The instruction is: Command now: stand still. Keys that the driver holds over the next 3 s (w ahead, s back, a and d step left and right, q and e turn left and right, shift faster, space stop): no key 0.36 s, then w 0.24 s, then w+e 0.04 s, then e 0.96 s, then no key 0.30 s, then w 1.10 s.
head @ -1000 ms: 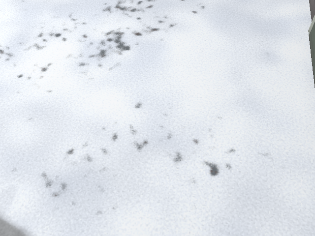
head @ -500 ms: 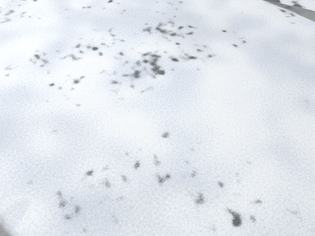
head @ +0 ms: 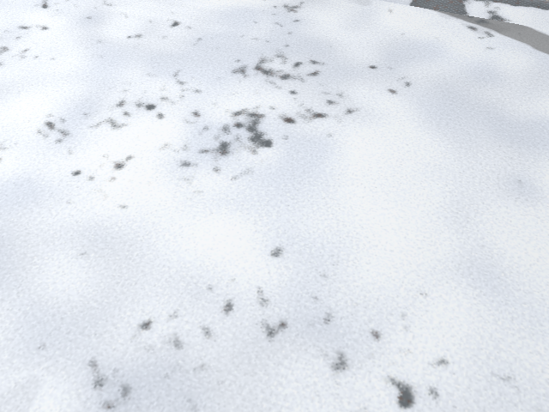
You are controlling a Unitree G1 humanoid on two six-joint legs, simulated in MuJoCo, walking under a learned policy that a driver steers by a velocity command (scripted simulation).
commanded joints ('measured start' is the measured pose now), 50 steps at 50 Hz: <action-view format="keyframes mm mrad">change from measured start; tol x16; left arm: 1 80 74 12 2 0 -2 3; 29 227 136 52 17 0 -14 9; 50 -153 44 40 -204 12 28 -29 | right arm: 1 34 -80 -13 -22 0 -7 -5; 30 -94 -38 -33 -113 -23 -30 37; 36 421 -206 -83 30 4 -71 -5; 41 122 -74 -35 -52 -7 -58 -27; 50 157 -93 -21 -41 -2 -39 -63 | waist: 1 7 -5 51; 30 46 -168 150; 34 -105 -50 144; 36 -134 316 44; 39 -5 0 103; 50 21 111 37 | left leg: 1 48 105 -130 -69 -11 25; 18 62 108 -146 -91 -78 28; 24 -57 72 -160 -53 -518 74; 30 -246 13 24 233 -198 36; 33 -21 18 35 126 -228 47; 36 435 414 -534 -195 -57 140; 41 228 301 -102 -98 635 83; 50 191 253 120 -5 782 55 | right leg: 1 -94 -114 114 -103 20 -48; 18 -107 -99 100 -92 -17 -24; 23 -186 -71 115 -66 -402 -75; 29 -8 -265 392 -255 -490 -171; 33 -192 -254 353 -139 -322 -160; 35 -478 -33 102 245 -111 -66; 36 -566 48 -40 534 -292 -35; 38 -539 -37 61 731 -227 -44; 50 -336 8 -105 341 92 -49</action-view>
